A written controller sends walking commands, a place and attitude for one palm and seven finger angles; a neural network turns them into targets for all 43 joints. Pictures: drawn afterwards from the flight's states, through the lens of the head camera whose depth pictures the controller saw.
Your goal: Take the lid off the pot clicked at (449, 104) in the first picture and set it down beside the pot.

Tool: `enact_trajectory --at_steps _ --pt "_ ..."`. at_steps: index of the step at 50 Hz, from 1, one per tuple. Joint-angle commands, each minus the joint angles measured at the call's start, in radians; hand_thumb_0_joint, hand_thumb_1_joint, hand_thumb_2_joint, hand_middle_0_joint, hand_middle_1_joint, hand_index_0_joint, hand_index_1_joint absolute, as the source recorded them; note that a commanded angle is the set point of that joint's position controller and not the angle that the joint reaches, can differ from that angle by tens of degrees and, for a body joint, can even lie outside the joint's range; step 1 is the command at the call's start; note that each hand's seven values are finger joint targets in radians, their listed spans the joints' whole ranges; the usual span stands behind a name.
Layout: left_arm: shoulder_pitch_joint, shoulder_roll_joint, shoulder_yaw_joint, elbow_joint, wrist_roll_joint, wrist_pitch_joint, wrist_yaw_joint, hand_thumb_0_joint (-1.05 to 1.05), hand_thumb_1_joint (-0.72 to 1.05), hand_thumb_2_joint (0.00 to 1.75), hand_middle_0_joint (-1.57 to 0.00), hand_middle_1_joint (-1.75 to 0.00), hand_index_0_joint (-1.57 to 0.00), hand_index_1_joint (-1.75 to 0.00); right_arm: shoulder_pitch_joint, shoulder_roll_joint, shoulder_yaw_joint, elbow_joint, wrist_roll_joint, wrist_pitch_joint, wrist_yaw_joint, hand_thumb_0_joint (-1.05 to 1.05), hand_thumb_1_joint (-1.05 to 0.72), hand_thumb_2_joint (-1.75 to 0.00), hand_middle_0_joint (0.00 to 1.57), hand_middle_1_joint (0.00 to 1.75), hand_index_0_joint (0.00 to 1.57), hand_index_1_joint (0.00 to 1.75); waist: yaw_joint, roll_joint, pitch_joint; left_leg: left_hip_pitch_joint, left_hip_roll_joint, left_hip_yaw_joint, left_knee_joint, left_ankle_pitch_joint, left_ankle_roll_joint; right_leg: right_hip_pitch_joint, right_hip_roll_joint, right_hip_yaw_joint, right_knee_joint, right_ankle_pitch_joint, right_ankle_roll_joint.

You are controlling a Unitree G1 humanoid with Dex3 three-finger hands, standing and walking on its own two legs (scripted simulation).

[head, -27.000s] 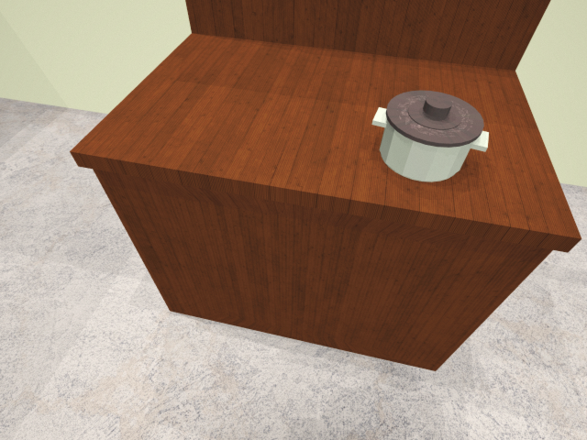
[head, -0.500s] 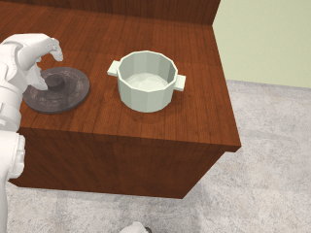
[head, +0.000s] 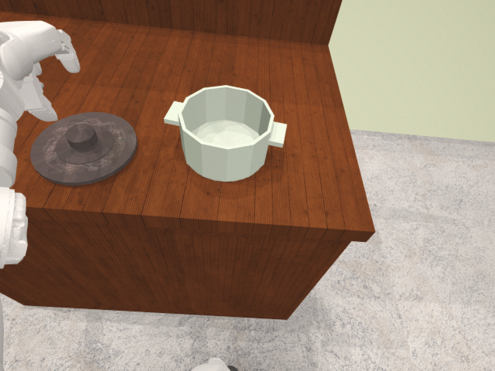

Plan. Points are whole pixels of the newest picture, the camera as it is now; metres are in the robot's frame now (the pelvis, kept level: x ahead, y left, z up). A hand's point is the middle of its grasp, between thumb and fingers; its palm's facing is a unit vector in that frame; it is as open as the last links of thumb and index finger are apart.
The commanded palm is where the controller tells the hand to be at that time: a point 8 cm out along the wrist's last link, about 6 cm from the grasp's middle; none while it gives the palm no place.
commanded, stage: raise the empty hand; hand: left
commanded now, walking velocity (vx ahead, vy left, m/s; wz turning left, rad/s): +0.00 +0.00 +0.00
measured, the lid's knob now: (81, 136) +0.50 +0.30 +0.06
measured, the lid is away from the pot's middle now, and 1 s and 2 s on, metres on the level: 0.26 0.26 0.26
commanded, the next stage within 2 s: draw the hand back to the body in 0.38 s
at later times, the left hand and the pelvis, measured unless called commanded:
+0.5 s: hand (34, 62) +0.47 +0.30 +0.22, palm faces -0.27 -0.10 -0.96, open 11.1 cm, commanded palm +0.49 +0.29 +0.29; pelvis +0.00 -0.01 +0.00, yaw +1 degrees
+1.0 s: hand (40, 84) +0.44 +0.28 +0.21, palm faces -0.14 -0.20 -0.97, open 11.0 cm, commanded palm +0.40 +0.28 +0.28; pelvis +0.01 -0.03 +0.01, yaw +2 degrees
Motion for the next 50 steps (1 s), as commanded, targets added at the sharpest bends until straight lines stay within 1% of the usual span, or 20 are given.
enact_trajectory --at_steps 1,7,8,10,12,14,16,19,23,26,30,32,34,36,39,41,45,48,49,50 --pt "-0.567 0.206 0.059 -0.228 -0.003 0.004 0.027 0.0 -0.08 0.78 -0.41 -0.75 -0.41 -0.75 0.028 -0.189 -0.068 -0.096 -0.001 -0.024 -0.011 0.0 -0.9 -0.9 0.2 0.3 0.2 0.3 -0.007 0.149 -0.392 0.689 0.116 -0.267 -0.124 0.037 -0.158 -0.304 0.05 -0.051 -0.078 0.024 -0.031" --pt "-0.59 0.168 0.031 -0.198 -0.004 0.03 0.018 0.0 -0.08 0.78 -0.41 -0.75 -0.41 -0.75 0.02 -0.184 -0.067 -0.086 0.0 -0.022 -0.006 0.0 -0.9 -0.9 0.2 0.3 0.2 0.3 -0.009 0.132 -0.377 0.681 0.114 -0.268 -0.137 -0.023 -0.154 -0.309 0.046 -0.049 -0.085 0.01 -0.029" --pt "-0.583 0.217 0.064 -0.196 -0.001 0.032 0.016 0.0 -0.08 0.78 -0.41 -0.75 -0.41 -0.75 0.02 -0.186 -0.064 -0.086 0.001 -0.02 -0.006 0.0 -0.9 -0.9 0.2 0.3 0.2 0.3 -0.005 0.104 -0.38 0.658 0.113 -0.259 -0.143 -0.042 -0.15 -0.282 0.043 -0.049 -0.089 0.009 -0.03" --pt "-0.624 0.177 0.023 -0.228 -0.005 0.033 0.012 0.0 -0.08 0.78 -0.41 -0.75 -0.41 -0.75 0.011 -0.187 -0.063 -0.092 0.0 -0.025 -0.008 0.0 -0.9 -0.9 0.2 0.3 0.2 0.3 -0.009 0.14 -0.386 0.681 0.114 -0.262 -0.139 -0.003 -0.159 -0.296 0.042 -0.049 -0.077 0.026 -0.033" --pt "-0.605 0.14 -0.001 -0.134 -0.001 0.055 0.01 0.0 -0.08 0.78 -0.41 -0.75 -0.41 -0.75 0.014 -0.182 -0.056 -0.074 0.004 -0.024 -0.007 0.0 -0.9 -0.9 0.2 0.3 0.2 0.3 -0.016 0.102 -0.339 0.644 0.115 -0.266 -0.148 -0.075 -0.149 -0.31 0.04 -0.05 -0.084 0.0 -0.028" --pt "-0.631 0.193 0.03 -0.154 0.003 0.065 0.011 0.0 -0.08 0.78 -0.41 -0.75 -0.41 -0.75 0.012 -0.184 -0.055 -0.076 0.003 -0.026 -0.009 0.0 -0.9 -0.9 0.2 0.3 0.2 0.3 -0.011 0.089 -0.359 0.62 0.107 -0.246 -0.159 -0.127 -0.137 -0.272 0.036 -0.046 -0.094 -0.006 -0.027" --pt "-0.663 0.153 -0.006 -0.164 0.01 0.064 0.009 0.0 -0.08 0.78 -0.41 -0.75 -0.41 -0.75 0.007 -0.183 -0.054 -0.076 0.001 -0.03 -0.009 0.0 -0.9 -0.9 0.2 0.3 0.2 0.3 -0.016 0.108 -0.37 0.646 0.111 -0.254 -0.15 -0.066 -0.146 -0.285 0.039 -0.052 -0.087 0.013 -0.029" --pt "-0.602 0.182 0.013 -0.075 0.014 0.076 0.01 0.0 -0.08 0.78 -0.41 -0.75 -0.41 -0.75 0.015 -0.184 -0.045 -0.07 0.005 -0.026 -0.012 0.0 -0.9 -0.9 0.2 0.3 0.2 0.3 -0.018 0.047 -0.324 0.565 0.103 -0.215 -0.153 -0.115 -0.122 -0.254 0.032 -0.052 -0.1 0.002 -0.025" --pt "-0.657 0.19 0.008 -0.123 0.027 0.067 0.013 0.0 -0.08 0.78 -0.41 -0.75 -0.41 -0.75 0.019 -0.185 -0.048 -0.072 0.004 -0.03 -0.011 0.0 -0.9 -0.9 0.2 0.3 0.2 0.3 -0.022 0.113 -0.359 0.628 0.109 -0.224 -0.144 -0.038 -0.133 -0.271 0.039 -0.056 -0.098 0.026 -0.028" --pt "-0.646 0.26 0.064 -0.186 0.027 0.047 0.014 0.0 -0.08 0.78 -0.41 -0.75 -0.41 -0.75 0.02 -0.185 -0.052 -0.085 -0.002 -0.03 -0.01 0.0 -0.9 -0.9 0.2 0.3 0.2 0.3 -0.01 0.115 -0.411 0.643 0.101 -0.212 -0.134 0.043 -0.129 -0.219 0.041 -0.054 -0.108 0.057 -0.031" --pt "-0.553 0.24 0.072 -0.239 0.013 0.027 0.008 0.0 -0.08 0.78 -0.41 -0.75 -0.41 -0.75 0.002 -0.176 -0.061 -0.118 0.002 -0.013 0.001 0.0 -0.9 -0.9 0.2 0.3 0.2 0.3 0.003 0.137 -0.407 0.676 0.1 -0.2 -0.117 0.197 -0.134 -0.211 0.047 -0.063 -0.101 0.09 -0.037" --pt "-0.534 0.287 0.119 -0.315 0.015 0.021 0.011 0.0 -0.08 0.78 -0.41 -0.75 -0.41 -0.75 -0.013 -0.168 -0.067 -0.133 0.0 0.001 0.011 0.0 -0.9 -0.9 0.2 0.3 0.2 0.3 0.012 0.176 -0.457 0.724 0.092 -0.198 -0.1 0.291 -0.133 -0.191 0.055 -0.059 -0.112 0.103 -0.038" --pt "-0.44 0.297 0.143 -0.294 0.001 0.023 0.005 0.0 -0.08 0.78 -0.41 -0.75 -0.41 -0.75 -0.02 -0.164 -0.069 -0.14 0.005 0.018 0.016 0.0 -0.9 -0.9 0.2 0.3 0.2 0.3 0.012 0.125 -0.414 0.68 0.089 -0.184 -0.108 0.262 -0.121 -0.174 0.056 -0.062 -0.126 0.096 -0.035" --pt "-0.392 0.322 0.17 -0.378 -0.013 0.019 0.002 0.0 -0.08 0.78 -0.41 -0.75 -0.41 -0.75 -0.045 -0.165 -0.07 -0.161 0.005 0.031 0.025 0.0 -0.9 -0.9 0.2 0.3 0.2 0.3 0.023 0.118 -0.441 0.683 0.085 -0.173 -0.107 0.311 -0.113 -0.132 0.055 -0.06 -0.13 0.125 -0.035" --pt "-0.313 0.329 0.183 -0.384 -0.035 0.029 -0.006 0.0 -0.08 0.78 -0.41 -0.75 -0.41 -0.75 -0.072 -0.162 -0.066 -0.173 0.015 0.052 0.029 0.0 -0.9 -0.9 0.2 0.3 0.2 0.3 0.02 0.068 -0.372 0.616 0.079 -0.15 -0.127 0.226 -0.09 -0.102 0.054 -0.065 -0.149 0.112 -0.032" --pt "-0.333 0.377 0.22 -0.554 -0.045 0.023 -0.001 0.0 -0.08 0.78 -0.41 -0.75 -0.41 -0.75 -0.105 -0.161 -0.068 -0.197 0.015 0.055 0.036 0.0 -0.9 -0.9 0.2 0.3 0.2 0.3 0.035 0.15 -0.448 0.685 0.082 -0.16 -0.12 0.334 -0.097 -0.076 0.051 -0.061 -0.143 0.144 -0.037" --pt "-0.143 0.387 0.271 -0.565 -0.078 0.03 -0.006 0.0 -0.08 0.78 -0.41 -0.75 -0.41 -0.75 -0.137 -0.156 -0.062 -0.217 0.017 0.06 0.039 0.0 -0.9 -0.9 0.2 0.3 0.2 0.3 0.044 0.132 -0.401 0.662 0.078 -0.144 -0.117 0.361 -0.091 -0.047 0.049 -0.063 -0.156 0.168 -0.037" --pt "-0.117 0.349 0.245 -0.621 -0.094 0.047 -0.013 0.0 -0.08 0.78 -0.41 -0.75 -0.41 -0.75 -0.176 -0.145 -0.056 -0.224 0.022 0.074 0.045 0.0 -0.9 -0.9 0.2 0.3 0.2 0.3 0.044 0.102 -0.36 0.639 0.082 -0.15 -0.147 0.263 -0.087 -0.05 0.049 -0.07 -0.164 0.126 -0.031" --pt "-0.203 0.109 0.444 -0.726 -0.701 -0.055 0.177 0.0 -0.08 0.78 -0.41 -0.75 -0.41 -0.75 -0.046 -0.081 -0.047 -0.297 0.016 -0.016 0.033 0.0 -0.9 -0.9 0.2 0.3 0.2 0.3 0.025 0.125 -0.332 0.799 0.16 -0.184 -0.199 0.09 -0.133 -0.085 0.038 -0.071 -0.202 0.092 -0.058" --pt "-0.122 0.067 0.366 -0.728 -0.759 -0.089 0.264 0.0 -0.08 0.78 -0.41 -0.75 -0.41 -0.75 -0.112 -0.107 -0.019 -0.269 0.01 -0.055 0.017 0.0 -0.9 -0.9 0.2 0.3 0.2 0.3 0.033 0.147 -0.311 0.865 0.192 -0.257 -0.248 0.022 -0.146 -0.099 0.035 -0.048 -0.202 0.047 -0.061"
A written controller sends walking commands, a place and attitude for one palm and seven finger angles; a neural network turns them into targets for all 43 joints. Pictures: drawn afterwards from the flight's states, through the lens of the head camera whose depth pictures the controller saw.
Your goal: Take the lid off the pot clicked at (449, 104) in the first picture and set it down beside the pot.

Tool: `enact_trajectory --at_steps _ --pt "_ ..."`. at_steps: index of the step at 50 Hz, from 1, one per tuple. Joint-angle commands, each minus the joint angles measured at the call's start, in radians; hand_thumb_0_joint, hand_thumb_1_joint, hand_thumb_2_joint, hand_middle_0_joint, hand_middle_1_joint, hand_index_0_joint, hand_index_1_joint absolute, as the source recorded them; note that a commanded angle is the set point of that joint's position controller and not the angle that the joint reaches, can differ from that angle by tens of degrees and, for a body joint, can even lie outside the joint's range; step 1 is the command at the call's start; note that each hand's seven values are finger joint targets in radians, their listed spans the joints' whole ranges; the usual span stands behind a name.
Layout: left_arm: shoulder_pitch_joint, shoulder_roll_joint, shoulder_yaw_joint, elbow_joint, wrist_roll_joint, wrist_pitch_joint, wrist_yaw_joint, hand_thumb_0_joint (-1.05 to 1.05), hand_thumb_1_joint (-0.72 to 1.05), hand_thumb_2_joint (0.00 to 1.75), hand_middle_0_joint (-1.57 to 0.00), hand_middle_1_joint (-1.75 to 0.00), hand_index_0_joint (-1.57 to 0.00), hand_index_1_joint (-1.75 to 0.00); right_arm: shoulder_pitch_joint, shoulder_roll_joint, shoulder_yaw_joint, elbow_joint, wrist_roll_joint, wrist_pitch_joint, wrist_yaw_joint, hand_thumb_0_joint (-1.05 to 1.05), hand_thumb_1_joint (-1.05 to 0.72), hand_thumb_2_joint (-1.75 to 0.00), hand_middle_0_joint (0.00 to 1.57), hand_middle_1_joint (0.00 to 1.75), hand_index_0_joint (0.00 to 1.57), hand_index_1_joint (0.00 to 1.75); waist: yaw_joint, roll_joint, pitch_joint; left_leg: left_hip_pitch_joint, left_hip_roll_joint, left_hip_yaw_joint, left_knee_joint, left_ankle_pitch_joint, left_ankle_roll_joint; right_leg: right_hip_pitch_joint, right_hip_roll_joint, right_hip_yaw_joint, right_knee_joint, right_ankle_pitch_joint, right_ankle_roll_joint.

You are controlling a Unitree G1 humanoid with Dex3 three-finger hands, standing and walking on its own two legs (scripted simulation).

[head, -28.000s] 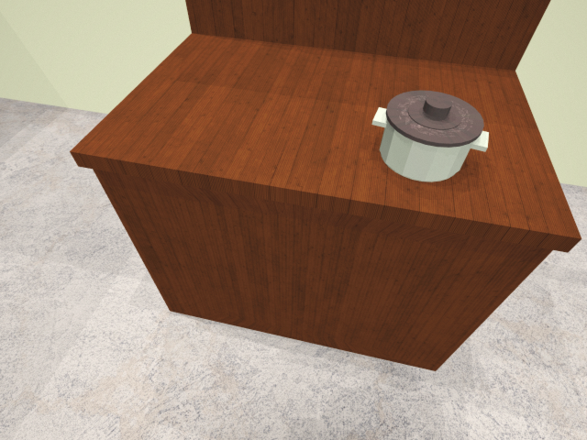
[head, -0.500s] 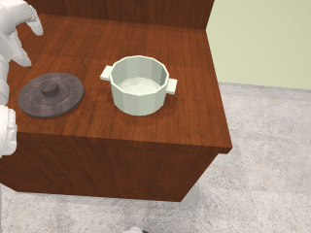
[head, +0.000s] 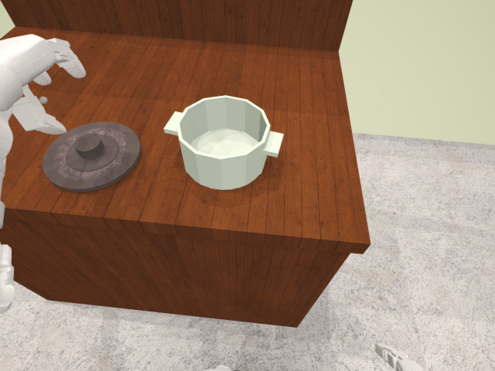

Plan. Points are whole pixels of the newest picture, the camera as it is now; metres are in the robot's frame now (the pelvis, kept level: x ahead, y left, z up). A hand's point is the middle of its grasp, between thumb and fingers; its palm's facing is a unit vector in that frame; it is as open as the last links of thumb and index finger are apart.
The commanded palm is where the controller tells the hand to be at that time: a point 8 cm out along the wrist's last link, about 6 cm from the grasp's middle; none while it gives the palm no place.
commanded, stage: draw the hand back to the body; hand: left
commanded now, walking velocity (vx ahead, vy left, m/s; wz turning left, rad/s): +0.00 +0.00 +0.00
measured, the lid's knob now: (89, 145) +0.49 +0.32 +0.05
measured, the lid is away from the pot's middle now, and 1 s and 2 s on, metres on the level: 0.26 0.26 0.26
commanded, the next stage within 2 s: step back with the hand held close in 1.74 s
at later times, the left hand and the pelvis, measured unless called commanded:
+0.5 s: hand (70, 89) +0.39 +0.23 +0.26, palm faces +0.47 -0.85 -0.23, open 9.9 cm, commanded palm +0.33 +0.26 +0.26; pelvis +0.02 -0.06 +0.01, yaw -3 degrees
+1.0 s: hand (87, 145) +0.31 +0.18 +0.25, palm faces +0.48 -0.84 -0.25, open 7.7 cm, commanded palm +0.25 +0.22 +0.25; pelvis +0.03 -0.09 +0.01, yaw -2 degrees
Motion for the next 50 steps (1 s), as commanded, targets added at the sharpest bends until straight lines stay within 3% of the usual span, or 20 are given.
enact_trajectory --at_steps 1,2,3,4,6,8,11,12,13,15,16,18,20,26,28,31,33,37,39,50 --pt "-0.364 -0.016 0.216 -0.314 -0.636 -0.13 0.347 0.0 -0.08 0.78 -0.41 -0.75 -0.41 -0.75 0.008 -0.116 -0.013 -0.166 -0.011 -0.156 -0.045 0.0 -0.9 -0.9 0.2 0.3 0.2 0.3 -0.019 0.054 -0.316 0.696 0.192 -0.229 -0.187 -0.119 -0.098 -0.206 0.021 -0.011 -0.108 -0.004 -0.071" --pt "-0.305 -0.012 0.243 -0.264 -0.688 -0.125 0.4 0.0 -0.08 0.78 -0.41 -0.75 -0.41 -0.75 -0.003 -0.128 -0.008 -0.14 -0.016 -0.167 -0.056 0.0 -0.9 -0.9 0.2 0.3 0.2 0.3 -0.013 -0.022 -0.28 0.623 0.18 -0.194 -0.202 -0.165 -0.079 -0.151 0.02 0.0 -0.125 0.019 -0.068" --pt "-0.277 0.029 0.294 -0.275 -0.722 -0.122 0.439 0.0 -0.08 0.78 -0.41 -0.75 -0.41 -0.75 -0.002 -0.138 -0.008 -0.121 -0.018 -0.175 -0.061 0.0 -0.9 -0.9 0.2 0.3 0.2 0.3 -0.003 -0.037 -0.289 0.584 0.168 -0.158 -0.205 -0.158 -0.075 -0.095 0.018 0.006 -0.145 0.046 -0.064" --pt "-0.273 0.058 0.329 -0.29 -0.744 -0.123 0.467 0.0 -0.08 0.78 -0.41 -0.75 -0.41 -0.75 -0.003 -0.145 -0.007 -0.108 -0.022 -0.183 -0.065 0.0 -0.9 -0.9 0.2 0.3 0.2 0.3 0.002 -0.029 -0.282 0.562 0.161 -0.137 -0.207 -0.139 -0.078 -0.061 0.016 0.008 -0.158 0.067 -0.062" --pt "-0.338 0.041 0.334 -0.43 -0.771 -0.147 0.505 0.0 -0.03 0.78 -0.4 -0.73 -0.4 -0.73 -0.027 -0.141 -0.003 -0.102 -0.029 -0.212 -0.065 0.0 -0.9 -0.9 0.2 0.3 0.2 0.3 0.0 0.086 -0.301 0.594 0.159 -0.131 -0.219 -0.107 -0.092 -0.043 0.015 0.007 -0.164 0.09 -0.063" --pt "-0.213 0.033 0.38 -0.49 -0.793 -0.152 0.534 0.0 0.02 0.79 -0.39 -0.7 -0.39 -0.7 -0.05 -0.128 -0.001 -0.1 -0.038 -0.241 -0.059 0.0 -0.9 -0.9 0.2 0.3 0.2 0.3 0.02 0.19 -0.3 0.622 0.161 -0.126 -0.221 -0.04 -0.104 -0.003 0.016 0.006 -0.171 0.119 -0.068" --pt "-0.103 0.023 0.413 -0.526 -0.813 -0.152 0.554 0.0 0.09 0.8 -0.37 -0.67 -0.37 -0.67 -0.061 -0.129 0.002 -0.087 -0.046 -0.259 -0.054 0.0 -0.9 -0.9 0.2 0.3 0.2 0.3 0.026 0.128 -0.251 0.574 0.151 -0.091 -0.219 0.042 -0.103 0.051 0.02 0.0 -0.184 0.176 -0.065" --pt "-0.073 0.014 0.418 -0.574 -0.821 -0.156 0.556 0.0 0.12 0.8 -0.37 -0.66 -0.37 -0.66 -0.067 -0.128 -0.003 -0.092 -0.045 -0.267 -0.051 0.0 -0.9 -0.9 0.2 0.3 0.2 0.3 0.029 0.136 -0.283 0.6 0.149 -0.079 -0.211 0.089 -0.102 0.067 0.02 0.001 -0.183 0.2 -0.063" --pt "-0.013 0.02 0.44 -0.568 -0.825 -0.151 0.559 0.0 0.14 0.81 -0.36 -0.65 -0.36 -0.65 -0.07 -0.128 -0.006 -0.09 -0.046 -0.27 -0.05 0.0 -0.9 -0.9 0.2 0.3 0.2 0.3 0.035 0.129 -0.271 0.595 0.148 -0.063 -0.205 0.108 -0.1 0.075 0.021 0.002 -0.186 0.21 -0.06" --pt "0.056 0.033 0.468 -0.537 -0.835 -0.141 0.562 0.0 0.19 0.81 -0.35 -0.63 -0.35 -0.63 -0.062 -0.136 -0.011 -0.078 -0.048 -0.268 -0.048 0.0 -0.9 -0.9 0.2 0.3 0.2 0.3 0.036 0.026 -0.235 0.539 0.136 -0.034 -0.194 0.128 -0.089 0.111 0.019 0.0 -0.192 0.247 -0.056" --pt "0.067 0.037 0.472 -0.572 -0.837 -0.142 0.562 0.0 0.22 0.82 -0.34 -0.61 -0.34 -0.61 -0.075 -0.137 -0.013 -0.082 -0.045 -0.27 -0.047 0.0 -0.9 -0.9 0.2 0.3 0.2 0.3 0.039 0.011 -0.254 0.54 0.13 -0.013 -0.185 0.148 -0.082 0.122 0.017 0.007 -0.193 0.272 -0.05" --pt "0.108 0.014 0.465 -0.649 -0.843 -0.139 0.558 0.0 0.27 0.82 -0.33 -0.59 -0.33 -0.59 -0.091 -0.132 -0.016 -0.087 -0.04 -0.277 -0.045 0.0 -0.9 -0.9 0.2 0.3 0.2 0.3 0.043 0.075 -0.277 0.575 0.12 0.008 -0.165 0.211 -0.078 0.133 0.013 0.014 -0.188 0.323 -0.046" --pt "0.129 -0.015 0.446 -0.684 -0.848 -0.139 0.559 0.0 0.31 0.83 -0.32 -0.57 -0.32 -0.57 -0.101 -0.128 -0.021 -0.082 -0.037 -0.283 -0.042 0.0 -0.9 -0.9 0.2 0.3 0.2 0.3 0.035 0.074 -0.252 0.566 0.113 0.019 -0.153 0.22 -0.071 0.128 0.01 0.015 -0.188 0.346 -0.043" --pt "0.284 0.018 0.514 -0.708 -0.866 -0.125 0.565 0.0 0.46 0.85 -0.29 -0.5 -0.29 -0.5 -0.124 -0.128 -0.026 -0.065 -0.035 -0.279 -0.05 0.0 -0.9 -0.9 0.2 0.3 0.2 0.3 0.054 -0.005 -0.199 0.493 0.091 0.051 -0.14 0.196 -0.056 0.171 -0.012 0.032 -0.185 0.457 -0.015" --pt "0.314 0.012 0.524 -0.779 -0.872 -0.133 0.562 0.0 0.51 0.85 -0.28 -0.48 -0.28 -0.48 -0.144 -0.12 -0.025 -0.071 -0.035 -0.284 -0.052 0.0 -0.9 -0.9 0.2 0.3 0.2 0.3 0.061 0.0 -0.224 0.502 0.084 0.057 -0.132 0.207 -0.056 0.198 -0.023 0.039 -0.175 0.526 -0.004" --pt "0.371 -0.001 0.531 -0.782 -0.877 -0.139 0.564 0.0 0.58 0.86 -0.27 -0.45 -0.27 -0.45 -0.151 -0.116 -0.028 -0.062 -0.036 -0.288 -0.054 0.0 -0.9 -0.9 0.2 0.3 0.2 0.3 0.059 -0.002 -0.187 0.485 0.079 0.065 -0.122 0.19 -0.054 0.186 -0.034 0.045 -0.177 0.559 0.006" --pt "0.413 -0.001 0.546 -0.786 -0.882 -0.138 0.563 0.0 0.63 0.87 -0.26 -0.42 -0.26 -0.42 -0.157 -0.112 -0.028 -0.062 -0.036 -0.287 -0.057 0.0 -0.9 -0.9 0.2 0.3 0.2 0.3 0.064 -0.024 -0.178 0.473 0.077 0.069 -0.124 0.172 -0.055 0.196 -0.04 0.049 -0.178 0.566 0.013" --pt "0.464 -0.038 0.534 -0.872 -0.89 -0.158 0.56 0.0 0.73 0.88 -0.24 -0.38 -0.24 -0.38 -0.182 -0.098 -0.027 -0.07 -0.037 -0.297 -0.057 0.0 -0.9 -0.9 0.2 0.3 0.2 0.3 0.066 0.018 -0.171 0.495 0.074 0.073 -0.114 0.174 -0.055 0.183 -0.046 0.057 -0.182 0.582 0.017" --pt "0.524 -0.03 0.565 -0.855 -0.896 -0.154 0.561 0.0 0.78 0.88 -0.23 -0.36 -0.23 -0.36 -0.18 -0.098 -0.029 -0.064 -0.041 -0.297 -0.058 0.0 -0.9 -0.9 0.2 0.3 0.2 0.3 0.074 -0.043 -0.153 0.475 0.076 0.073 -0.117 0.164 -0.055 0.19 -0.051 0.06 -0.181 0.603 0.025" --pt "0.664 -0.116 0.538 -1.067 -0.911 -0.183 0.559 0.0 0.9 0.9 -0.2 -0.3 -0.2 -0.3 -0.211 -0.073 -0.028 -0.078 -0.05 -0.313 -0.06 0.0 -0.9 -0.9 0.2 0.3 0.2 0.3 0.076 0.01 -0.159 0.524 0.077 0.074 -0.122 0.186 -0.055 0.184 -0.049 0.052 -0.194 0.575 0.012"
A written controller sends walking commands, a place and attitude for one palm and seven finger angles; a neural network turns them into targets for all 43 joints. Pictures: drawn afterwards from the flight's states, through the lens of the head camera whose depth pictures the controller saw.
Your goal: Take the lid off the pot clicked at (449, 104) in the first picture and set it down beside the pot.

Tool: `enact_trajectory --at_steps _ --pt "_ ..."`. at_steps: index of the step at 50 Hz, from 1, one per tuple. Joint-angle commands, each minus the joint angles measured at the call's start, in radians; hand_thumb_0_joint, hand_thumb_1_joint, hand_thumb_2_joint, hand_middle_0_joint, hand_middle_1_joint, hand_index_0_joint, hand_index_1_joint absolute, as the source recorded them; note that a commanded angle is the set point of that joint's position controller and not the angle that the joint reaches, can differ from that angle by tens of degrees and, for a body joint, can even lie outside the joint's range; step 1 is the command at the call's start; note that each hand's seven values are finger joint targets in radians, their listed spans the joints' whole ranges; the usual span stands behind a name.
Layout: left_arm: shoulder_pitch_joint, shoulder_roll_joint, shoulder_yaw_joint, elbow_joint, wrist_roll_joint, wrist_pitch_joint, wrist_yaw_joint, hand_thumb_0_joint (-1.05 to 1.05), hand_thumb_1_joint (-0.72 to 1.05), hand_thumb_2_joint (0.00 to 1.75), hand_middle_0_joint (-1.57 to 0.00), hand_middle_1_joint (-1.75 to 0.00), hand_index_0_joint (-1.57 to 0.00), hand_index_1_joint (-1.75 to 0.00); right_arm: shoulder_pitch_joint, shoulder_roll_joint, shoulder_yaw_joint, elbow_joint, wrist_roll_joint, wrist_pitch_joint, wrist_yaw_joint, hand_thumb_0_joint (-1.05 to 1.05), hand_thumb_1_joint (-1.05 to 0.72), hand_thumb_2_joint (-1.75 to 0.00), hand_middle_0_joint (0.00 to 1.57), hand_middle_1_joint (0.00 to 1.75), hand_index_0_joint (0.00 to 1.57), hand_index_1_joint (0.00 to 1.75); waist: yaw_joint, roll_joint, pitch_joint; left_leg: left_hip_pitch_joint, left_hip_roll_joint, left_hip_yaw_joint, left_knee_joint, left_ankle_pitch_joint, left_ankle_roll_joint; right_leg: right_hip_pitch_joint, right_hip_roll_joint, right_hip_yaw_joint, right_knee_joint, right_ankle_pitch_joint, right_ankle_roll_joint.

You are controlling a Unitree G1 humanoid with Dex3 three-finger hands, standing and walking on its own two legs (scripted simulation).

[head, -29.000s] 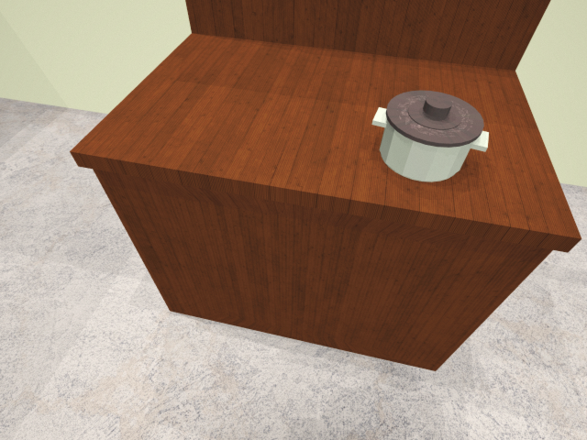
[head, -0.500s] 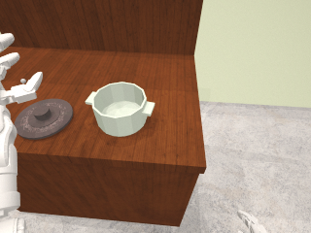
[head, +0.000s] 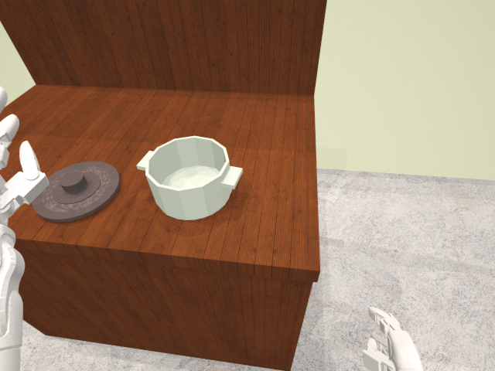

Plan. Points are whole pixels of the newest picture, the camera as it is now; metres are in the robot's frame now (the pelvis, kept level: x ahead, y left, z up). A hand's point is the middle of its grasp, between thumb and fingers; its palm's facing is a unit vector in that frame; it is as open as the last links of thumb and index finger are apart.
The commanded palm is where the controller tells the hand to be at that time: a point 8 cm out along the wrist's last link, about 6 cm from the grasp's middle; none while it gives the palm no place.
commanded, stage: draw the hand back to the body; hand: left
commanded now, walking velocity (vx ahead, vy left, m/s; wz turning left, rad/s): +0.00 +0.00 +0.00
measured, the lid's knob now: (73, 181) +0.45 +0.43 +0.04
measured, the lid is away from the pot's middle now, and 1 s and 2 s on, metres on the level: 0.26 0.26 0.26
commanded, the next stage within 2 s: step back with the hand held close in 0.74 s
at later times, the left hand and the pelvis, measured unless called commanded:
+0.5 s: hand (19, 230) +0.20 +0.27 +0.22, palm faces +0.43 -0.85 -0.32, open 7.4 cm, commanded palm +0.13 +0.31 +0.23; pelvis +0.00 +0.03 +0.00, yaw +0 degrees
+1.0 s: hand out of the picture +0.17 +0.30 +0.23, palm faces +0.46 -0.80 -0.37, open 7.4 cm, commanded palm +0.11 +0.33 +0.23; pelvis -0.02 +0.05 +0.00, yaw +0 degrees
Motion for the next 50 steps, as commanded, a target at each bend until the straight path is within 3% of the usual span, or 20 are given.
enact_trajectory --at_steps 1,7,9,10,12,15,19,25,29,33,36,38,40,42,43,44,45,47,49,50 --pt "-0.192 0.258 0.104 -0.303 -0.005 -0.084 0.013 0.0 0.9 0.9 -0.2 -0.3 -0.2 -0.3 -0.134 -0.098 -0.043 -0.164 -0.002 -0.061 -0.011 0.0 -0.9 -0.9 0.2 0.3 0.2 0.3 -0.004 0.012 -0.193 0.215 -0.007 0.065 0.016 0.215 0.06 -0.11 -0.123 0.017 -0.054 0.562 0.101" --pt "-0.055 0.223 0.1 -0.359 -0.01 -0.085 0.011 0.0 0.9 0.9 -0.2 -0.3 -0.2 -0.3 -0.139 -0.089 -0.045 -0.168 -0.006 -0.06 -0.011 0.0 -0.9 -0.9 0.2 0.3 0.2 0.3 0.002 -0.013 -0.144 0.211 0.001 0.061 0.001 0.211 0.062 -0.127 -0.114 0.004 -0.068 0.496 0.092" --pt "-0.021 0.214 0.094 -0.424 -0.01 -0.091 0.009 0.0 0.9 0.9 -0.2 -0.3 -0.2 -0.3 -0.147 -0.083 -0.044 -0.173 -0.01 -0.065 -0.012 0.0 -0.9 -0.9 0.2 0.3 0.2 0.3 0.007 0.027 -0.156 0.231 0.002 0.061 0.001 0.237 0.061 -0.121 -0.113 0.002 -0.067 0.5 0.086" --pt "-0.012 0.193 0.072 -0.429 -0.008 -0.098 0.009 0.0 0.9 0.9 -0.2 -0.3 -0.2 -0.3 -0.143 -0.083 -0.044 -0.17 -0.01 -0.068 -0.009 0.0 -0.9 -0.9 0.2 0.3 0.2 0.3 -0.003 0.023 -0.139 0.228 0.003 0.056 -0.003 0.231 0.059 -0.137 -0.108 -0.007 -0.071 0.456 0.08" --pt "0.039 0.193 0.082 -0.423 -0.011 -0.095 0.011 0.0 0.9 0.9 -0.2 -0.3 -0.2 -0.3 -0.144 -0.082 -0.044 -0.171 -0.012 -0.067 -0.012 0.0 -0.9 -0.9 0.2 0.3 0.2 0.3 0.003 0.0 -0.114 0.226 0.009 0.05 -0.013 0.205 0.06 -0.153 -0.102 -0.008 -0.084 0.397 0.077" --pt "0.088 0.19 0.084 -0.497 -0.008 -0.112 0.013 0.0 0.9 0.9 -0.2 -0.3 -0.2 -0.3 -0.146 -0.077 -0.043 -0.177 -0.016 -0.077 -0.011 0.0 -0.9 -0.9 0.2 0.3 0.2 0.3 0.003 0.038 -0.123 0.237 0.012 0.044 -0.02 0.202 0.058 -0.148 -0.102 -0.012 -0.091 0.358 0.069" --pt "0.182 0.167 0.076 -0.523 -0.014 -0.109 0.007 0.0 0.9 0.9 -0.2 -0.3 -0.2 -0.3 -0.148 -0.075 -0.042 -0.178 -0.021 -0.076 -0.009 0.0 -0.9 -0.9 0.2 0.3 0.2 0.3 0.01 -0.019 -0.104 0.217 0.018 0.037 -0.03 0.191 0.056 -0.144 -0.101 -0.015 -0.098 0.339 0.07" --pt "0.27 0.141 0.047 -0.643 -0.002 -0.123 0.01 0.0 0.9 0.9 -0.2 -0.3 -0.2 -0.3 -0.152 -0.066 -0.041 -0.191 -0.024 -0.09 -0.008 0.0 -0.9 -0.9 0.2 0.3 0.2 0.3 0.004 0.039 -0.099 0.233 0.023 0.031 -0.033 0.167 0.051 -0.163 -0.101 -0.018 -0.112 0.275 0.064" --pt "0.363 0.135 0.056 -0.65 -0.001 -0.116 0.015 0.0 0.9 0.9 -0.2 -0.3 -0.2 -0.3 -0.147 -0.064 -0.039 -0.193 -0.028 -0.094 -0.011 0.0 -0.9 -0.9 0.2 0.3 0.2 0.3 0.014 0.018 -0.075 0.215 0.03 0.024 -0.043 0.132 0.046 -0.172 -0.097 -0.016 -0.122 0.228 0.062" --pt "0.313 0.11 0.029 -0.637 0.005 -0.113 0.02 0.0 0.9 0.9 -0.2 -0.3 -0.2 -0.3 -0.144 -0.063 -0.038 -0.182 -0.027 -0.092 -0.016 0.0 -0.9 -0.9 0.2 0.3 0.2 0.3 0.0 0.021 -0.031 0.206 0.031 0.015 -0.051 0.084 0.043 -0.203 -0.095 -0.018 -0.135 0.166 0.06" --pt "0.341 0.112 0.033 -0.646 0.008 -0.117 0.022 0.0 0.9 0.9 -0.2 -0.3 -0.2 -0.3 -0.143 -0.064 -0.038 -0.186 -0.031 -0.1 -0.016 0.0 -0.9 -0.9 0.2 0.3 0.2 0.3 0.007 0.042 -0.038 0.21 0.032 0.006 -0.058 0.065 0.043 -0.201 -0.094 -0.019 -0.135 0.14 0.057" --pt "0.351 0.107 0.028 -0.643 0.009 -0.113 0.023 0.0 0.9 0.9 -0.2 -0.3 -0.2 -0.3 -0.146 -0.063 -0.036 -0.186 -0.032 -0.1 -0.017 0.0 -0.9 -0.9 0.2 0.3 0.2 0.3 0.01 0.011 -0.038 0.206 0.034 0.0 -0.065 0.061 0.042 -0.194 -0.091 -0.021 -0.135 0.133 0.056" --pt "0.335 0.113 0.029 -0.68 0.014 -0.118 0.026 0.0 0.9 0.9 -0.2 -0.3 -0.2 -0.3 -0.144 -0.063 -0.034 -0.187 -0.032 -0.106 -0.013 0.0 -0.9 -0.9 0.2 0.3 0.2 0.3 0.005 0.042 -0.05 0.208 0.034 -0.002 -0.067 0.068 0.04 -0.184 -0.092 -0.021 -0.129 0.141 0.054" --pt "0.363 0.117 0.043 -0.644 0.012 -0.112 0.029 0.0 0.9 0.9 -0.2 -0.3 -0.2 -0.3 -0.141 -0.063 -0.035 -0.183 -0.034 -0.103 -0.014 0.0 -0.9 -0.9 0.2 0.3 0.2 0.3 0.015 0.028 -0.042 0.194 0.035 -0.007 -0.073 0.061 0.038 -0.182 -0.09 -0.023 -0.13 0.136 0.052" --pt "0.159 0.31 0.225 -0.792 0.029 -0.165 0.043 0.0 0.9 0.9 -0.2 -0.3 -0.2 -0.3 -0.115 -0.098 -0.047 -0.236 -0.028 -0.085 -0.006 0.0 -0.9 -0.9 0.2 0.3 0.2 0.3 -0.011 0.019 0.001 0.105 0.046 -0.041 -0.016 -0.018 0.071 -0.251 -0.157 0.103 -0.165 0.165 0.057" --pt "0.251 0.219 0.167 -0.657 0.027 -0.177 0.038 0.0 0.9 0.9 -0.2 -0.3 -0.2 -0.3 -0.1 -0.077 -0.05 -0.202 -0.037 -0.078 -0.006 0.0 -0.9 -0.9 0.2 0.3 0.2 0.3 -0.023 -0.08 0.019 0.083 0.033 -0.054 0.043 -0.01 0.073 -0.27 -0.194 0.129 -0.179 0.178 0.044" --pt "0.275 0.192 0.141 -0.664 0.033 -0.187 0.031 0.0 0.9 0.9 -0.2 -0.3 -0.2 -0.3 -0.085 -0.077 -0.051 -0.205 -0.033 -0.072 0.008 0.0 -0.9 -0.9 0.2 0.3 0.2 0.3 -0.031 -0.069 0.006 0.097 0.03 -0.045 0.074 0.009 0.068 -0.288 -0.222 0.147 -0.174 0.198 0.032" --pt "0.403 0.12 0.081 -0.594 0.036 -0.173 0.017 0.0 0.9 0.9 -0.2 -0.3 -0.2 -0.3 -0.059 -0.081 -0.063 -0.216 -0.027 -0.061 0.016 0.0 -0.9 -0.9 0.2 0.3 0.2 0.3 -0.041 -0.079 -0.029 0.087 0.051 -0.049 0.102 0.076 0.069 -0.283 -0.247 0.13 -0.129 0.273 0.036" --pt "0.425 0.11 0.066 -0.619 0.039 -0.165 0.009 0.0 0.9 0.9 -0.2 -0.3 -0.2 -0.3 -0.045 -0.09 -0.07 -0.235 -0.019 -0.045 0.019 0.0 -0.9 -0.9 0.2 0.3 0.2 0.3 -0.048 -0.043 -0.064 0.087 0.076 -0.054 0.078 0.152 0.072 -0.261 -0.236 0.086 -0.075 0.323 0.051" --pt "0.428 0.116 0.067 -0.658 0.036 -0.168 0.011 0.0 0.9 0.9 -0.2 -0.3 -0.2 -0.3 -0.047 -0.09 -0.067 -0.244 -0.016 -0.044 0.021 0.0 -0.9 -0.9 0.2 0.3 0.2 0.3 -0.048 0.004 -0.086 0.095 0.083 -0.061 0.056 0.182 0.075 -0.251 -0.22 0.068 -0.046 0.32 0.059"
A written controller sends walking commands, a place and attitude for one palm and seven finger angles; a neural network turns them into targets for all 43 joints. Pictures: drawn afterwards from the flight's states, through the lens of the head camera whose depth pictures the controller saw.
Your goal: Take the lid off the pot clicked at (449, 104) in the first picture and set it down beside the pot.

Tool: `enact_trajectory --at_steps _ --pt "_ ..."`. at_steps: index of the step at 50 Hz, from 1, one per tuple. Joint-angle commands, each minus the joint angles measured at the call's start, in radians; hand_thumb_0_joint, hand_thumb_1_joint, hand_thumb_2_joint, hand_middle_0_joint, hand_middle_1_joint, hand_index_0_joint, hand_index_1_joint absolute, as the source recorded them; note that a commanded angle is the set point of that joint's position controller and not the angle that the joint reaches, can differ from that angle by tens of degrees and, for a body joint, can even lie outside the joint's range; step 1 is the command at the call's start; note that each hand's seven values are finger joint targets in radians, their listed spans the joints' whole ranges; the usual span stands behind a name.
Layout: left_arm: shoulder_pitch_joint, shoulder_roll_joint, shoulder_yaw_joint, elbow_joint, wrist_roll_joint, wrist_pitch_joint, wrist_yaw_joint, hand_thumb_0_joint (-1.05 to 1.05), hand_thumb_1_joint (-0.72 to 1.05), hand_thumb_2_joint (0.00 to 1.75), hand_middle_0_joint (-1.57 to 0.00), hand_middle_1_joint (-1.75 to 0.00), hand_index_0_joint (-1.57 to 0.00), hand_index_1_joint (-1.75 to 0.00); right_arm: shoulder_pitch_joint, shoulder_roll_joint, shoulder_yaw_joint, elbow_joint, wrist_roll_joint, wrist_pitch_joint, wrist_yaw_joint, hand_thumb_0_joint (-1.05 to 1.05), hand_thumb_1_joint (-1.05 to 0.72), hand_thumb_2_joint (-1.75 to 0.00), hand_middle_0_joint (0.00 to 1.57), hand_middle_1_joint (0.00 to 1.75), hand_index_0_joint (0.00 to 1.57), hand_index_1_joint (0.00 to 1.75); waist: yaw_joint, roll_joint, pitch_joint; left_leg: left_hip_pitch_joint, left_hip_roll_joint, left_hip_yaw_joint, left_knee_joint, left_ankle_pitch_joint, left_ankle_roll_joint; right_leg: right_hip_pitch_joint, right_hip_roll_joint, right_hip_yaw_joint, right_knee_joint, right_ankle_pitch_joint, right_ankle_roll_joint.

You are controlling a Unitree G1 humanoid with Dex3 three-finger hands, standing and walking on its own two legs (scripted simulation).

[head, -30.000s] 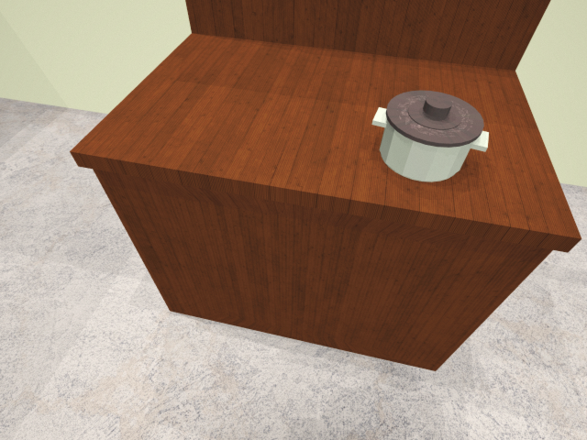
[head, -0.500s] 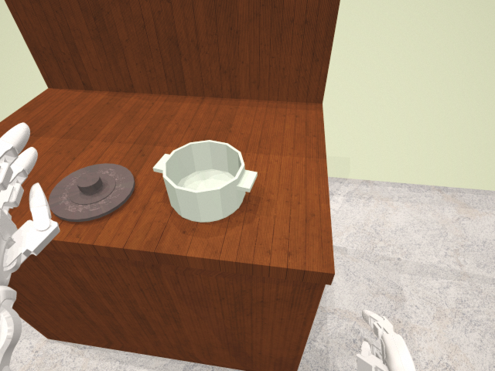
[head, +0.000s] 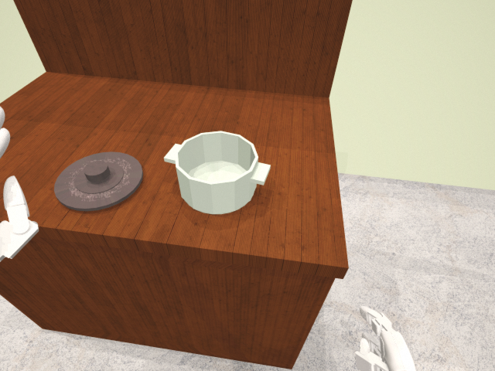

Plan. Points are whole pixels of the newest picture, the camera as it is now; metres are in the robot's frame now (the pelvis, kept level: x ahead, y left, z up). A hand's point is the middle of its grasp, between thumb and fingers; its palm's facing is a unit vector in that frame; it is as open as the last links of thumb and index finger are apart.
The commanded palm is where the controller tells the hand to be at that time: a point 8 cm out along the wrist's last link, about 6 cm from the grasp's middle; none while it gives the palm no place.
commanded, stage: step back with the hand held close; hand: left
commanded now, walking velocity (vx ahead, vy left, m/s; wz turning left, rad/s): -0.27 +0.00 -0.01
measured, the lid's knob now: (97, 171) +0.47 +0.38 +0.04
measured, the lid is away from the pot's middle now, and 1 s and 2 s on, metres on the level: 0.26 0.26 0.26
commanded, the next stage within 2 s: stop stepping back and stand still in 1.14 s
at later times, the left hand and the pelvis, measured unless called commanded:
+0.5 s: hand out of the picture +0.14 +0.27 +0.22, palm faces +0.37 -0.79 -0.48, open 7.4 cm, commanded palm +0.08 +0.31 +0.23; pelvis -0.05 +0.04 -0.01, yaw -1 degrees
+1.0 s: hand out of the picture +0.08 +0.29 +0.22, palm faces +0.39 -0.84 -0.36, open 7.4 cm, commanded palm +0.00 +0.35 +0.23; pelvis -0.12 +0.06 -0.02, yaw +1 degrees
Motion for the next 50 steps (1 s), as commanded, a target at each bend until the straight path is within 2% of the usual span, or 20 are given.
enact_trajectory --at_steps 1,6,11,16,18,20,27,30,32,33,36,39,41,42,43,45,47,48,49,50 --pt "0.02 0.149 0.069 -0.163 0.004 -0.039 -0.002 0.0 0.9 0.9 -0.2 -0.3 -0.2 -0.3 -0.079 -0.132 -0.067 -0.193 0.013 -0.024 -0.011 0.0 -0.9 -0.9 0.2 0.3 0.2 0.3 -0.037 0.016 -0.061 0.149 0.123 -0.089 -0.04 0.225 0.023 -0.216 -0.172 0.052 -0.007 0.287 0.003" --pt "0.1 0.215 0.149 -0.321 0.006 -0.056 0.011 0.0 0.9 0.9 -0.2 -0.3 -0.2 -0.3 -0.063 -0.131 -0.073 -0.243 0.012 -0.013 -0.018 0.0 -0.9 -0.9 0.2 0.3 0.2 0.3 -0.019 0.066 -0.158 0.087 0.173 -0.16 -0.115 0.3 0.035 -0.146 -0.104 0.006 0.11 0.205 0.02" --pt "0.157 0.223 0.178 -0.393 0.003 -0.064 0.025 0.0 0.9 0.9 -0.2 -0.3 -0.2 -0.3 -0.033 -0.131 -0.079 -0.254 -0.002 -0.042 -0.021 0.0 -0.9 -0.9 0.2 0.3 0.2 0.3 -0.022 0.177 -0.179 0.022 0.229 -0.223 -0.209 0.175 0.036 -0.168 -0.074 -0.003 0.221 -0.08 0.026" --pt "0.17 0.208 0.193 -0.326 0.006 -0.065 0.035 0.0 0.9 0.9 -0.2 -0.3 -0.2 -0.3 0.0 -0.131 -0.084 -0.237 0.002 -0.064 -0.027 0.0 -0.9 -0.9 0.2 0.3 0.2 0.3 -0.036 0.064 -0.17 -0.05 0.207 -0.195 -0.177 -0.002 0.02 -0.119 -0.093 -0.014 0.118 -0.004 0.017" --pt "0.146 0.199 0.185 -0.292 0.006 -0.062 0.034 0.0 0.9 0.9 -0.2 -0.3 -0.2 -0.3 -0.004 -0.134 -0.088 -0.242 0.013 -0.062 -0.03 0.0 -0.9 -0.9 0.2 0.3 0.2 0.3 -0.049 0.016 -0.127 -0.12 0.182 -0.174 -0.189 -0.251 0.003 -0.132 -0.114 -0.016 0.109 -0.033 0.007" --pt "0.155 0.206 0.192 -0.269 0.005 -0.057 0.042 0.0 0.9 0.9 -0.2 -0.3 -0.2 -0.3 -0.01 -0.131 -0.088 -0.25 0.019 -0.063 -0.032 0.0 -0.9 -0.9 0.2 0.3 0.2 0.3 -0.053 0.02 -0.102 -0.152 0.16 -0.164 -0.193 -0.37 -0.007 -0.158 -0.123 -0.009 0.081 -0.098 -0.011" --pt "0.094 0.185 0.131 -0.305 0.018 -0.073 0.056 0.0 0.9 0.9 -0.2 -0.3 -0.2 -0.3 -0.008 -0.12 -0.08 -0.231 0.016 -0.078 -0.038 0.0 -0.9 -0.9 0.2 0.3 0.2 0.3 -0.068 -0.016 -0.047 -0.062 0.126 -0.121 -0.022 -0.268 -0.016 -0.359 -0.206 0.037 0.015 -0.089 -0.042" --pt "0.064 0.208 0.141 -0.372 0.025 -0.083 0.063 0.0 0.9 0.9 -0.2 -0.3 -0.2 -0.3 -0.022 -0.126 -0.075 -0.236 0.011 -0.092 -0.042 0.0 -0.9 -0.9 0.2 0.3 0.2 0.3 -0.064 0.089 -0.049 -0.091 0.163 -0.176 -0.136 -0.332 -0.008 -0.337 -0.148 -0.003 0.094 -0.117 -0.021" --pt "0.072 0.191 0.152 -0.358 0.035 -0.085 0.063 0.0 0.9 0.9 -0.2 -0.3 -0.2 -0.3 -0.027 -0.133 -0.076 -0.243 0.005 -0.101 -0.047 0.0 -0.9 -0.9 0.2 0.3 0.2 0.3 -0.049 0.224 -0.057 -0.243 0.238 -0.265 -0.332 -0.512 0.01 -0.184 -0.057 -0.053 0.267 -0.139 0.011" --pt "0.063 0.199 0.166 -0.359 0.039 -0.084 0.061 0.0 0.9 0.9 -0.2 -0.3 -0.2 -0.3 -0.025 -0.13 -0.079 -0.24 0.001 -0.102 -0.046 0.0 -0.9 -0.9 0.2 0.3 0.2 0.3 -0.043 0.246 -0.071 -0.309 0.264 -0.275 -0.381 -0.549 0.016 -0.115 -0.036 -0.06 0.353 -0.159 0.016" --pt "0.073 0.199 0.169 -0.341 0.026 -0.085 0.055 0.0 0.9 0.9 -0.2 -0.3 -0.2 -0.3 -0.001 -0.116 -0.089 -0.228 -0.005 -0.105 -0.036 0.0 -0.9 -0.9 0.2 0.3 0.2 0.3 -0.038 0.161 -0.105 -0.231 0.262 -0.231 -0.33 -0.406 0.018 -0.14 -0.044 -0.047 0.311 -0.186 0.008" --pt "0.073 0.199 0.153 -0.307 0.026 -0.085 0.046 0.0 0.9 0.9 -0.2 -0.3 -0.2 -0.3 -0.001 -0.11 -0.094 -0.216 0.001 -0.088 -0.028 0.0 -0.9 -0.9 0.2 0.3 0.2 0.3 -0.045 0.041 -0.117 -0.162 0.179 -0.117 -0.114 -0.345 -0.03 -0.174 -0.128 -0.011 0.04 -0.091 -0.037" --pt "0.021 0.21 0.125 -0.336 0.028 -0.097 0.046 0.0 0.9 0.9 -0.2 -0.3 -0.2 -0.3 0.007 -0.108 -0.101 -0.201 0.009 -0.081 -0.029 0.0 -0.9 -0.9 0.2 0.3 0.2 0.3 -0.063 -0.205 -0.092 0.0 0.052 -0.012 0.299 -0.267 -0.074 -0.462 -0.342 0.191 -0.124 -0.152 -0.12" --pt "0.012 0.207 0.125 -0.315 0.028 -0.094 0.051 0.0 0.9 0.9 -0.2 -0.3 -0.2 -0.3 0.013 -0.105 -0.112 -0.189 0.011 -0.076 -0.026 0.0 -0.9 -0.9 0.2 0.3 0.2 0.3 -0.073 -0.265 -0.078 0.027 0.035 0.0 0.509 -0.222 -0.073 -0.559 -0.443 0.249 -0.154 -0.109 -0.154" --pt "0.001 0.194 0.113 -0.3 0.034 -0.082 0.05 0.0 0.9 0.9 -0.2 -0.3 -0.2 -0.3 -0.009 -0.095 -0.108 -0.187 0.015 -0.064 -0.019 0.0 -0.9 -0.9 0.2 0.3 0.2 0.3 -0.079 -0.261 -0.069 -0.038 0.045 -0.011 0.615 -0.237 -0.064 -0.515 -0.457 0.208 -0.097 0.124 -0.161" --pt "-0.051 0.202 0.112 -0.321 0.029 -0.078 0.047 0.0 0.9 0.9 -0.2 -0.3 -0.2 -0.3 -0.042 -0.066 -0.077 -0.206 0.016 -0.055 -0.018 0.0 -0.9 -0.9 0.2 0.3 0.2 0.3 -0.086 -0.141 -0.004 -0.147 0.091 -0.033 0.466 -0.266 -0.054 -0.406 -0.429 0.155 0.034 0.441 -0.129" --pt "-0.025 0.209 0.134 -0.297 0.033 -0.089 0.058 0.0 0.9 0.9 -0.2 -0.3 -0.2 -0.3 -0.027 -0.074 -0.074 -0.182 0.017 -0.061 -0.035 0.0 -0.9 -0.9 0.2 0.3 0.2 0.3 -0.098 -0.03 0.002 -0.104 0.105 -0.018 0.078 -0.126 -0.043 -0.329 -0.346 0.074 0.172 0.487 -0.054" --pt "-0.017 0.207 0.146 -0.337 0.028 -0.099 0.062 0.0 0.9 0.9 -0.2 -0.3 -0.2 -0.3 -0.032 -0.102 -0.083 -0.192 0.015 -0.068 -0.042 0.0 -0.9 -0.9 0.2 0.3 0.2 0.3 -0.086 0.09 -0.009 -0.094 0.185 -0.122 -0.115 0.079 0.004 -0.322 -0.223 0.011 0.296 0.371 0.004" --pt "-0.018 0.203 0.157 -0.371 0.023 -0.112 0.06 0.0 0.9 0.9 -0.2 -0.3 -0.2 -0.3 -0.032 -0.109 -0.096 -0.203 0.009 -0.077 -0.038 0.0 -0.9 -0.9 0.2 0.3 0.2 0.3 -0.079 0.268 -0.043 -0.041 0.317 -0.235 -0.151 0.354 0.061 -0.386 -0.106 -0.035 0.453 0.083 0.048" --pt "-0.025 0.206 0.15 -0.384 0.012 -0.126 0.053 0.0 0.9 0.9 -0.2 -0.3 -0.2 -0.3 -0.025 -0.117 -0.112 -0.196 0.009 -0.08 -0.027 0.0 -0.9 -0.9 0.2 0.3 0.2 0.3 -0.086 0.272 -0.081 0.056 0.398 -0.276 -0.165 0.536 0.096 -0.475 -0.05 0.001 0.605 -0.251 0.043"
